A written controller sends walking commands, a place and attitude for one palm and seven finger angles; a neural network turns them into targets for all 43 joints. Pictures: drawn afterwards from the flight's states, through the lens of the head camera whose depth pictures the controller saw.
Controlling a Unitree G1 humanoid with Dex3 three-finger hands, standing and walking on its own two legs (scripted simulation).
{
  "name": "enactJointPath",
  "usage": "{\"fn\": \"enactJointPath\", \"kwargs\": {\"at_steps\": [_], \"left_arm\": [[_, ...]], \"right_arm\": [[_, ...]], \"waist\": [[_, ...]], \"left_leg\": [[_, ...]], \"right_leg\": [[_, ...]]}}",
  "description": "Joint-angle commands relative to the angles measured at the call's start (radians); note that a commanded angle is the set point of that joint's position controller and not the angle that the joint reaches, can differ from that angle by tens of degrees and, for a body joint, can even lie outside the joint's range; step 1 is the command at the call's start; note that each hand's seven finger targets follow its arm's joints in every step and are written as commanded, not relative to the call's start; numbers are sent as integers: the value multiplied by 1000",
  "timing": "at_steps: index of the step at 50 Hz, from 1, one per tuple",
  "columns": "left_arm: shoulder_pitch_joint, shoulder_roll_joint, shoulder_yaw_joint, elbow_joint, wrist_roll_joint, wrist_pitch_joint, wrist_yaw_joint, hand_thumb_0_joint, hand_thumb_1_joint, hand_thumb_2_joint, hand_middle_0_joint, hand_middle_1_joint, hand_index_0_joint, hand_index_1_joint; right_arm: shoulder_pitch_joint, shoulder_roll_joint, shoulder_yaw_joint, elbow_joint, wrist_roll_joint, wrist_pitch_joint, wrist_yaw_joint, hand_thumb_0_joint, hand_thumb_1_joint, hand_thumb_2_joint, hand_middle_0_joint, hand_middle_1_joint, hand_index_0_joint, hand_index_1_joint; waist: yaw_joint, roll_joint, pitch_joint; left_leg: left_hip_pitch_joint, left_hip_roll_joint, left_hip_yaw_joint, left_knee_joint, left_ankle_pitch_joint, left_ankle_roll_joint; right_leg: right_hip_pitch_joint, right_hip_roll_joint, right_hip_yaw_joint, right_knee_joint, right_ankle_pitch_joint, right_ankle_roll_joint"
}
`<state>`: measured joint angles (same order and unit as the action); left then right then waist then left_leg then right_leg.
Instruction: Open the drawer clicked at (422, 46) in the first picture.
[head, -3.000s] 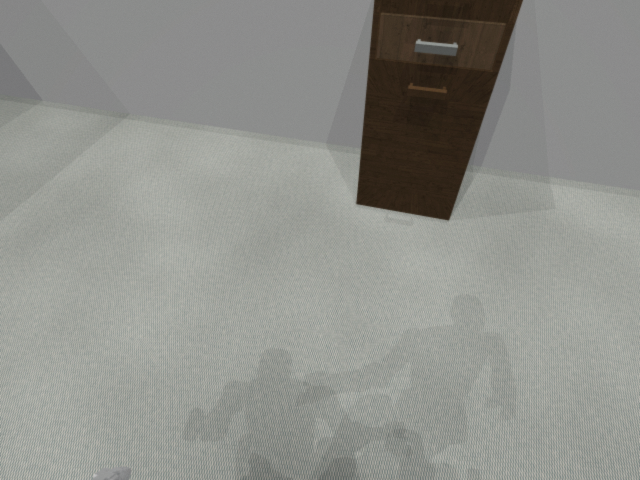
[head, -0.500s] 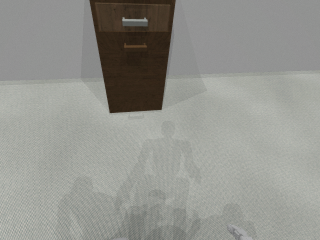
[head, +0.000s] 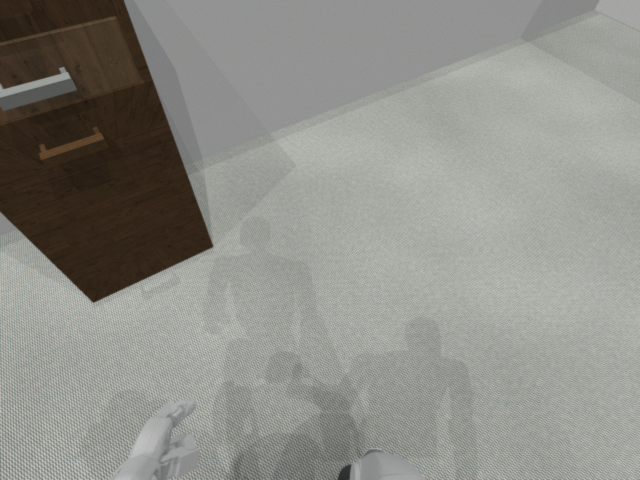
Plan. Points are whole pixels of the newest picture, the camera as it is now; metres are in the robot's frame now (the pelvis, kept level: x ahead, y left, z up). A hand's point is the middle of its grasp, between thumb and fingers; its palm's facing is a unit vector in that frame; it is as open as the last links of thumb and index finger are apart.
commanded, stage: walk to a spot facing it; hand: left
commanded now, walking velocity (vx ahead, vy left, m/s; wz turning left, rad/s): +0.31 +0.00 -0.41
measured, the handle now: (34, 85) +0.80 +0.55 +0.02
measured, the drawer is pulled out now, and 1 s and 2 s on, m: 0.00 0.00 0.00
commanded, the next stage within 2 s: turn to face it in 0.20 s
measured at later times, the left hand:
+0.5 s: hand (148, 417) +0.23 +0.25 -0.16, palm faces -0.08 -0.98 -0.19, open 7.4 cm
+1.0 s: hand (180, 346) +0.32 +0.21 -0.12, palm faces +0.12 -0.96 -0.26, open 7.4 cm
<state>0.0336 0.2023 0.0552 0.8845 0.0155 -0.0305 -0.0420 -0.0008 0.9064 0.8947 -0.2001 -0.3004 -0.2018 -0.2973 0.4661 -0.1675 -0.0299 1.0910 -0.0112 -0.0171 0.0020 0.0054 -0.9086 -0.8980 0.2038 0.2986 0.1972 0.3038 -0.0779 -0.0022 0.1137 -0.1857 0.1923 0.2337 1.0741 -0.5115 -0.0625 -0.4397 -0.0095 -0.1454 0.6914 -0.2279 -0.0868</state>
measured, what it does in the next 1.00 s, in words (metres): walks ahead: left foot, then right foot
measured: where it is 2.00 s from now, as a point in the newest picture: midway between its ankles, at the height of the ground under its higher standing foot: (293, 463)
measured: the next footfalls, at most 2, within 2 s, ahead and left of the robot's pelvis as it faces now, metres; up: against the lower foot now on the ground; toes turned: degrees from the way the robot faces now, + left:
left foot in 0.36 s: +0.28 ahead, +0.13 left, +0.00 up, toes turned -2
right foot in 0.90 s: +0.25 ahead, -0.08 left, +0.00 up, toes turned +1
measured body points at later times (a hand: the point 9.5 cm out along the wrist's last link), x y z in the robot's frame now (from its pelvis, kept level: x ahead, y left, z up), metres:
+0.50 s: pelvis +0.18 +0.06 +0.02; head +0.20 +0.09 +0.47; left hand +0.23 +0.31 -0.14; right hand +0.26 -0.19 -0.09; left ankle +0.24 +0.13 -0.71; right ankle +0.10 -0.07 -0.64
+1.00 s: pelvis +0.21 +0.01 +0.02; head +0.23 -0.01 +0.47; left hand +0.31 +0.26 -0.10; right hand +0.23 -0.23 -0.14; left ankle +0.20 +0.13 -0.65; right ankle +0.21 -0.08 -0.71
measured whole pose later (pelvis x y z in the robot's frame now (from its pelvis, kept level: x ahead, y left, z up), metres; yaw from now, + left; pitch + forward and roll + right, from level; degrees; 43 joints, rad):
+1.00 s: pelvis +0.21 +0.01 +0.02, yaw +8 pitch +0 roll +1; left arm 0.13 0.16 0.04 0.90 0.01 0.02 0.03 0.00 0.90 0.89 -0.20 -0.30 -0.21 -0.30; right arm 0.30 -0.22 -0.09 1.00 -0.02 0.07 0.01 0.00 -0.91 -0.90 0.20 0.30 0.20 0.30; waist -0.07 0.05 0.03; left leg -0.49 -0.04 -0.01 1.00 -0.42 -0.03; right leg -0.23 -0.04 -0.11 0.52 -0.30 -0.03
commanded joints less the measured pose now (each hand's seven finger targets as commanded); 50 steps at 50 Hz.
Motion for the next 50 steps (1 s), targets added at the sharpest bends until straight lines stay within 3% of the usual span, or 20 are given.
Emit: {"fn": "enactJointPath", "kwargs": {"at_steps": [1, 3, 5, 14, 16, 17, 18, 19, 20, 22, 24, 35, 40, 42, 43, 44, 45, 47, 48, 50], "left_arm": [[248, 214, 56, 14, -9, -7, 44, 0, 900, 900, -200, -300, -200, -300], [189, 170, 43, 12, 3, -25, 48, 0, 900, 900, -200, -300, -200, -300], [173, 163, 43, 23, 12, -33, 50, 0, 900, 900, -200, -300, -200, -300], [243, 188, 57, 26, 5, -15, 37, 0, 900, 900, -200, -300, -200, -300], [214, 173, 54, 23, 1, -8, 42, 0, 900, 900, -200, -300, -200, -300], [239, 132, 42, 26, -5, -7, 42, 0, 900, 900, -200, -300, -200, -300], [320, 64, 25, 33, -13, -8, 38, 0, 900, 900, -200, -300, -200, -300], [336, 77, 16, 48, -5, -9, 51, 0, 900, 900, -200, -300, -200, -300], [308, 90, 12, 65, -2, -5, 56, 0, 900, 900, -200, -300, -200, -300], [276, 69, 8, 88, 2, -3, 48, 0, 900, 900, -200, -300, -200, -300], [306, 37, -5, 113, 1, 15, 48, 0, 900, 900, -200, -300, -200, -300], [105, 47, 19, 22, -4, 50, 67, 0, 900, 900, -200, -300, -200, -300], [117, 48, 22, -2, -13, 45, 73, 0, 900, 900, -200, -300, -200, -300], [165, 58, 27, 2, -18, 37, 79, 0, 900, 900, -200, -300, -200, -300], [202, 94, 33, 7, -15, 32, 85, 0, 900, 900, -200, -300, -200, -300], [221, 170, 47, 5, 1, 25, 93, 0, 900, 900, -200, -300, -200, -300], [213, 223, 51, -14, 5, 28, 91, 0, 900, 900, -200, -300, -200, -300], [127, 170, 41, -41, -1, 28, 90, 0, 900, 900, -200, -300, -200, -300], [89, 137, 29, -49, -2, 27, 87, 0, 900, 900, -200, -300, -200, -300], [86, 112, 22, -53, 1, 22, 87, 0, 900, 900, -200, -300, -200, -300]], "right_arm": [[-194, -136, -36, -184, -6, -44, -15, 0, -900, -900, 200, 300, 200, 300], [-131, -101, -32, -157, -17, -19, -14, 0, -900, -900, 200, 300, 200, 300], [-97, -87, -33, -148, -17, -10, -9, 0, -900, -900, 200, 300, 200, 300], [-336, -100, -34, -251, -5, -33, 3, 0, -900, -900, 200, 300, 200, 300], [-227, -123, -35, -214, -8, -41, -8, 0, -900, -900, 200, 300, 200, 300], [-128, -179, -41, -179, -15, -50, -17, 0, -900, -900, 200, 300, 200, 300], [-43, -283, -58, -160, -30, -52, -17, 0, -900, -900, 200, 300, 200, 300], [-43, -283, -52, -151, -20, -35, -20, 0, -900, -900, 200, 300, 200, 300], [-99, -239, -34, -162, -15, -31, -25, 0, -900, -900, 200, 300, 200, 300], [-199, -162, -11, -164, -16, -35, -27, 0, -900, -900, 200, 300, 200, 300], [-241, -143, -5, -152, -8, -38, -28, 0, -900, -900, 200, 300, 200, 300], [-139, -192, -59, -117, -13, 11, -23, 0, -900, -900, 200, 300, 200, 300], [-148, -209, -77, -135, -14, 24, -21, 0, -900, -900, 200, 300, 200, 300], [-166, -202, -81, -152, -7, 28, -18, 0, -900, -900, 200, 300, 200, 300], [-179, -184, -80, -162, 0, 29, -12, 0, -900, -900, 200, 300, 200, 300], [-172, -124, -73, -185, 9, 29, -5, 0, -900, -900, 200, 300, 200, 300], [-172, -113, -76, -209, -1, 33, -5, 0, -900, -900, 200, 300, 200, 300], [-195, -135, -87, -186, -13, 67, 1, 0, -900, -900, 200, 300, 200, 300], [-185, -130, -85, -172, -15, 74, 8, 0, -900, -900, 200, 300, 200, 300], [-169, -119, -80, -170, -14, 77, 17, 0, -900, -900, 200, 300, 200, 300]], "waist": [[133, 5, -167], [61, -46, -124], [30, -69, -150], [97, -144, -88], [35, -90, -136], [4, 26, -205], [-1, 281, -294], [-2, 318, -289], [13, 244, -218], [66, 126, -100], [102, 151, -116], [44, 125, -150], [55, 159, -183], [85, 132, -196], [104, 70, -207], [104, -151, -202], [102, -246, -175], [69, -184, -91], [44, -130, -43], [33, -133, -50]], "left_leg": [[-497, 23, -207, 298, 132, 6], [-391, 15, -194, 182, 162, -5], [-342, -5, -182, 67, 172, -13], [-190, -113, -142, -390, 251, 1], [0, -131, -127, -567, 348, 11], [193, -59, -207, -629, 424, 46], [357, 215, -514, -667, 624, 165], [291, 296, -619, -756, 630, 227], [174, 270, -596, -765, 654, 255], [26, 165, -466, -779, 729, 248], [-24, 80, -344, -785, 784, 216], [36, 53, -506, -758, 671, 251], [-6, 21, -572, -698, 722, 239], [-87, -18, -567, -650, 666, 197], [-186, -59, -531, -595, 537, 149], [-380, -175, -385, -436, 254, 73], [-427, -253, -249, -222, -48, 27], [-392, -181, -279, 61, 2, 23], [-398, -160, -267, 129, 74, 17], [-402, -147, -241, 156, 136, 2]], "right_leg": [[422, -327, 463, -358, 303, -154], [231, -263, 355, -391, 352, -120], [196, -219, 298, -382, 348, -112], [167, -183, 393, -342, 218, -84], [156, -131, 329, -228, 231, -36], [87, -66, 274, -50, 200, 9], [-82, 55, 127, 229, -179, 71], [-107, 44, 150, 402, -413, 83], [-102, -5, 180, 455, -368, 85], [-73, -59, 161, 423, -283, 107], [25, -68, 129, 312, -207, 128], [-21, -41, 126, 182, -208, 161], [110, 0, 126, -20, -171, 143], [258, -5, 122, -218, -31, 137], [384, -65, 169, -335, 41, 124], [511, -285, 359, -415, 61, 59], [427, -488, 467, -428, 192, -51], [221, -410, 365, -440, 121, -62], [182, -355, 273, -425, 120, -42], [203, -311, 173, -393, 207, -23]]}}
